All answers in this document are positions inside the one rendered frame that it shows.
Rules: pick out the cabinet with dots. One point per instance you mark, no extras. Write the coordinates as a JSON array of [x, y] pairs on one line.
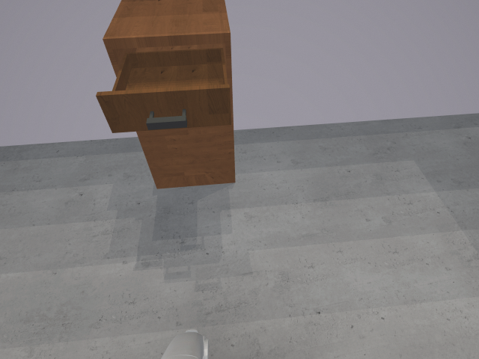
[[188, 156]]

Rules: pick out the handle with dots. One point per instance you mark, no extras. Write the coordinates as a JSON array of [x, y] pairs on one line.
[[166, 122]]

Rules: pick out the robot left thigh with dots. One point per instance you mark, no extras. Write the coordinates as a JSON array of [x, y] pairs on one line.
[[189, 345]]

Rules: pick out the drawer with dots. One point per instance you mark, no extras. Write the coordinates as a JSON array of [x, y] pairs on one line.
[[166, 82]]

